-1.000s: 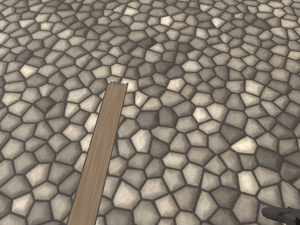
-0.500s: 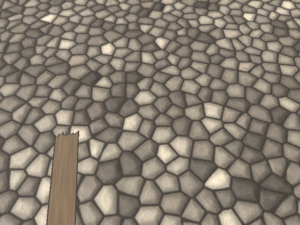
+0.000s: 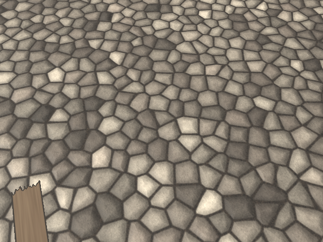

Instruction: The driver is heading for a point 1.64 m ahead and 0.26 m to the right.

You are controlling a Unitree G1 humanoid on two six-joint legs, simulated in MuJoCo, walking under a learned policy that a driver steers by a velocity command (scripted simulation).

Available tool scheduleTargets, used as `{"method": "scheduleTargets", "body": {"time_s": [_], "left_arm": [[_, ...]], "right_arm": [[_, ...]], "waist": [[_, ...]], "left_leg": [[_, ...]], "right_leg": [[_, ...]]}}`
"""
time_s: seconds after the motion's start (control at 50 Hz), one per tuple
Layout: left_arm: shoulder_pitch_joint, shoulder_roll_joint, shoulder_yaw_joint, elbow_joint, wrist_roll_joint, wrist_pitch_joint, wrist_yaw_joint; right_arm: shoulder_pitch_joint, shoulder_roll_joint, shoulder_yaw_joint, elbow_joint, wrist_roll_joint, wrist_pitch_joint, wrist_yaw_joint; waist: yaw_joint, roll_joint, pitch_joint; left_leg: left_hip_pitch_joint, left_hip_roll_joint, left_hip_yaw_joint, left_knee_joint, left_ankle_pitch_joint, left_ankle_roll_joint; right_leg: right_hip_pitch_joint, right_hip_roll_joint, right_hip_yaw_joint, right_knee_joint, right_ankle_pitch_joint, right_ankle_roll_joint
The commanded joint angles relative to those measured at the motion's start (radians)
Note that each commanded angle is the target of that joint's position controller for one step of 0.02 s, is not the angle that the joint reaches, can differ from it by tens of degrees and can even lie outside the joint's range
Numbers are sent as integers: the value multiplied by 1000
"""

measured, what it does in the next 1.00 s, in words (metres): steps on the spot, turning right: left foot, then right foot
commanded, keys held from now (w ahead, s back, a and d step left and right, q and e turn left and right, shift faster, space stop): e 0.48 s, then no key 0.06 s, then w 0.10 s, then w+q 0.36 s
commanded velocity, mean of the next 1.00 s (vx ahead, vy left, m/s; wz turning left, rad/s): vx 0.14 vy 0.00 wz -0.30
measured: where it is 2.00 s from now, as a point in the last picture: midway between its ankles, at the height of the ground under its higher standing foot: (175, 204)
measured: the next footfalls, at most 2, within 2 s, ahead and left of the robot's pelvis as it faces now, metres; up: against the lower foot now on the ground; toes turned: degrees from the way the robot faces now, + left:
left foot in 0.02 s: +0.07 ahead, +0.14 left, +0.00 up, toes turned -7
right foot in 0.44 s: +0.00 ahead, -0.12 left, +0.00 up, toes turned -18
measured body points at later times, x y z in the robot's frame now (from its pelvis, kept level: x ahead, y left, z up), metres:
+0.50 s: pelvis -0.01 -0.01 +0.00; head +0.02 -0.04 +0.45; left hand +0.24 +0.20 -0.07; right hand +0.04 -0.33 -0.11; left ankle +0.02 +0.14 -0.70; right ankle -0.04 -0.11 -0.73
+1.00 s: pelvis +0.10 +0.00 +0.00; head +0.11 +0.02 +0.45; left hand +0.25 +0.25 -0.12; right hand +0.16 -0.31 -0.08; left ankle +0.15 +0.08 -0.73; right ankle -0.03 -0.11 -0.72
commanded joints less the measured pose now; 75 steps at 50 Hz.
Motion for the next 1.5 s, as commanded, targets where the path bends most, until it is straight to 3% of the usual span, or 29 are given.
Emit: {"method": "scheduleTargets", "body": {"time_s": [0.02,0.04,0.06,0.08,0.14,0.24,0.38,0.42,0.44,0.46,0.48,0.52,0.54,0.64,0.86,0.96,0.98,1.0,1.02,1.04,1.08,1.12,1.24,1.32,1.4,1.44,1.46,1.48,1.5], "left_arm": [[6,105,28,-71,-10,-2,6],[25,68,20,-95,-12,-8,2],[19,145,43,-96,4,-23,-1],[42,187,60,-70,-1,-23,-4],[80,122,48,-25,-5,5,0],[-38,69,21,-85,-17,5,-11],[-11,80,24,-95,-14,17,-37],[59,82,34,-68,-12,18,-39],[95,123,50,-60,-11,17,-29],[123,252,77,-81,-5,11,-11],[118,251,69,-96,31,-13,-22],[41,167,42,-77,25,-43,-23],[-3,135,32,-78,9,-43,-17],[54,104,9,-38,7,-56,-3],[103,160,25,56,-5,-107,-30],[65,130,18,73,-8,-104,-35],[50,82,1,64,7,-109,-33],[25,24,-19,-10,26,-129,-32],[-10,76,-10,-15,7,-153,-33],[-13,117,0,-17,-23,-170,-44],[-29,110,-1,-1,5,-181,-47],[-29,99,2,-4,23,-176,-48],[-172,31,-21,-22,16,-161,-48],[-284,36,-23,-49,3,-170,-63],[-245,73,-7,-35,1,-182,-67],[-76,122,21,8,6,-187,-56],[84,154,31,28,21,-186,-49],[216,236,52,59,30,-177,-46],[259,175,41,99,3,-172,-59]], "right_arm": [[91,-164,-54,-47,-11,-27,2],[59,-258,-73,-53,-37,-14,-5],[43,-219,-68,-70,-61,-16,-3],[-13,-163,-51,-94,-52,-17,-10],[-58,-107,-32,-105,-10,-9,-23],[33,-148,-47,-86,-20,16,-32],[0,-205,-72,-79,11,17,-5],[-9,-187,-68,-68,30,13,-3],[47,-148,-59,-45,20,8,1],[39,-66,-30,-89,-43,5,7],[-60,-105,-40,-125,-34,1,-3],[-65,-149,-57,-104,0,10,-12],[-43,-144,-60,-81,-5,14,-19],[-38,-117,-47,-76,7,-9,13],[-53,-98,-15,-83,25,-51,50],[120,-113,-23,-37,24,-53,48],[243,-170,-47,-13,31,-53,39],[335,-315,-81,-14,25,-54,33],[354,-259,-63,-28,17,-64,43],[303,-211,-47,-45,7,-73,43],[233,-155,-30,-73,6,-71,42],[203,-149,-23,-90,4,-67,33],[246,-176,-34,-61,14,-57,-3],[310,-175,-39,-27,27,-47,-10],[302,-174,-47,-13,22,-31,-20],[282,-158,-42,-19,13,-25,-14],[259,-128,-26,-43,1,-24,-9],[417,-21,6,-44,-1,-33,-3],[461,-54,9,-29,30,-44,1]], "waist": [[-34,-65,-156],[18,234,-107],[-8,287,-103],[10,199,-96],[8,139,-59],[-68,195,-79],[-52,217,-101],[-6,181,-110],[-3,73,-127],[-26,-272,-141],[40,-256,-171],[9,-126,-119],[-8,-97,-111],[12,-156,-75],[47,-87,34],[-55,-30,-22],[-108,54,-78],[-110,334,-119],[-141,277,-132],[-117,211,-70],[-84,60,-12],[-51,90,-7],[-75,99,20],[-109,106,33],[-75,140,18],[12,151,-100],[90,129,-249],[49,-142,-432],[52,-275,-467]], "left_leg": [[223,136,-73,-253,97,81],[262,344,-317,-311,211,218],[188,448,-434,-333,296,327],[173,407,-342,-308,318,310],[211,278,-120,-268,356,230],[347,290,-25,-267,421,264],[292,341,51,-221,461,247],[233,313,109,-126,399,182],[118,265,181,1,260,105],[-194,132,270,328,-259,-6],[-300,41,120,522,-407,-32],[-293,84,56,586,-261,-15],[-284,92,52,557,-196,-18],[-252,78,95,348,16,-11],[-157,97,116,40,6,84],[175,30,185,-76,50,143],[338,79,78,-118,25,179],[534,305,-419,-282,-157,340],[589,376,-656,-400,-295,411],[564,373,-584,-399,-299,389],[462,294,-407,-392,-125,329],[376,246,-316,-411,69,313],[235,142,-135,-405,325,260],[253,164,-192,-372,290,243],[359,213,-241,-287,409,218],[368,160,-190,-85,708,182],[235,114,-170,142,621,155],[-117,-38,-95,527,97,79],[-293,-64,-99,693,-284,65]], "right_leg": [[31,-155,222,-13,-207,-76],[-173,12,-3,200,-421,-11],[-207,-17,-49,461,-490,39],[-194,-49,-35,582,-425,54],[-235,-69,-79,716,-292,101],[-228,-133,-162,498,-263,135],[31,-147,-257,142,-231,69],[183,-115,-280,-76,-64,11],[333,-148,-192,-150,95,-30],[516,-429,188,-135,515,-154],[423,-543,320,-152,551,-342],[355,-426,141,-167,384,-259],[343,-380,94,-162,330,-212],[318,-330,128,-317,-318,-196],[297,-414,56,-373,-335,-196],[170,-342,-113,-180,-194,-123],[84,-272,-209,53,-76,-69],[-243,-101,-326,454,-220,42],[-418,-87,-154,631,-420,41],[-492,-147,-116,690,-356,16],[-458,-202,-125,602,-204,0],[-362,-214,-130,495,-114,21],[-216,-140,-173,137,161,87],[-155,-115,-155,-3,237,73],[-84,-122,-142,-54,162,28],[163,-103,-195,-87,141,-31],[452,-210,-99,-27,120,-97],[862,-464,320,-13,10,-265],[900,-548,625,-181,-227,-316]]}}
Over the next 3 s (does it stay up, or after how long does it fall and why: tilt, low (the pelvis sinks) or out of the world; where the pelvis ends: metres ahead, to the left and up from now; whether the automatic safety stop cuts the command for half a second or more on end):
stays up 1.19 -0.13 -0.01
